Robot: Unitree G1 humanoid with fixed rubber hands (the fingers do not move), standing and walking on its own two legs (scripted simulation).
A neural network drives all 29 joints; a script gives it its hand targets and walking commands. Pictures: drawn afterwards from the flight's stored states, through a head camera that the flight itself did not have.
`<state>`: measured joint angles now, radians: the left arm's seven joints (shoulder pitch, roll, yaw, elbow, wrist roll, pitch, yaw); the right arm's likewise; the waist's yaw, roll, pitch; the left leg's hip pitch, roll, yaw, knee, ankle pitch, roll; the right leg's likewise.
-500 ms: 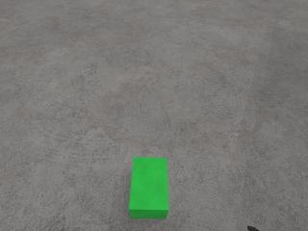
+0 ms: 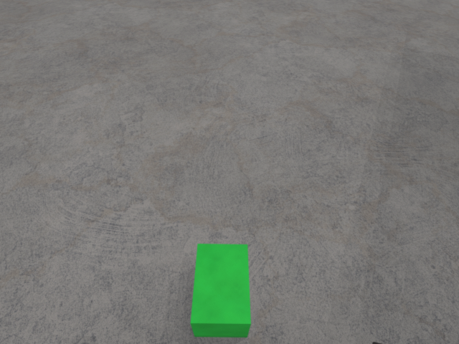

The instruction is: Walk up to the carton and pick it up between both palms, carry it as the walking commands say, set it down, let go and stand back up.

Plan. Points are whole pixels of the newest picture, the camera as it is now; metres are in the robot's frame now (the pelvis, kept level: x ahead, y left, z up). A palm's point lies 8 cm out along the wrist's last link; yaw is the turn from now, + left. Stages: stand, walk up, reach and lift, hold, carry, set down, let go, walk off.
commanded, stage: walk up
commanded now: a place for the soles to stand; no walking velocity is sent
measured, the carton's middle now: (221, 289) +0.46 +0.01 -0.68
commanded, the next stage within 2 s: stand in 0.20 s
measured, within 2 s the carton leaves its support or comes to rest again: neither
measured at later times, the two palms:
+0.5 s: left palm out of the picture +0.10 +0.27 -0.11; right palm out of the picture +0.09 -0.31 -0.12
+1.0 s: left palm out of the picture +0.09 +0.26 -0.11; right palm out of the picture +0.08 -0.32 -0.12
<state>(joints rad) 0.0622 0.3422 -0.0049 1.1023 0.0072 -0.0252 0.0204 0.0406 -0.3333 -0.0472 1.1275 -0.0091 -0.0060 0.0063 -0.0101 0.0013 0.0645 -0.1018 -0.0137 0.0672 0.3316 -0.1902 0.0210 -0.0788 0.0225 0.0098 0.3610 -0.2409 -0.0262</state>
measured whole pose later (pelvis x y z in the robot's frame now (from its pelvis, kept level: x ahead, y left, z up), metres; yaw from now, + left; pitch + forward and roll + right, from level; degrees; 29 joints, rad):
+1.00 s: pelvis +0.00 -0.03 +0.00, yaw -1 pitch -3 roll +1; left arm 0.09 0.33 0.01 1.08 0.01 -0.03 0.01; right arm 0.07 -0.33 -0.04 1.10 -0.01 0.00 0.00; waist -0.02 0.01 0.08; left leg -0.10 0.04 0.07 0.34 -0.19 -0.02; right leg -0.07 0.07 0.01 0.35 -0.23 -0.07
